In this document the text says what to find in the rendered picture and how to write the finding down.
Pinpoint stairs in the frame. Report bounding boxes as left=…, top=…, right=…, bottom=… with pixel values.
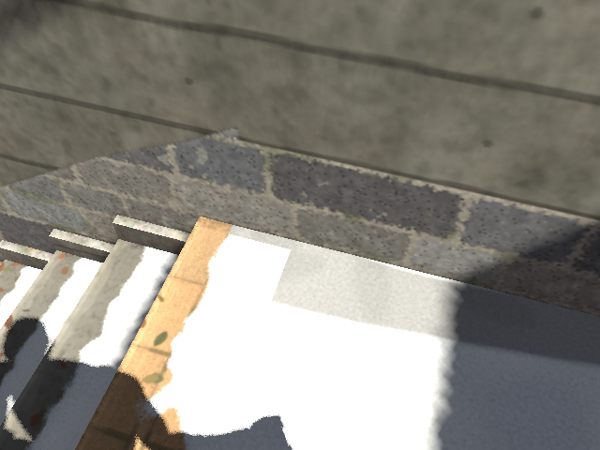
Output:
left=0, top=239, right=179, bottom=450

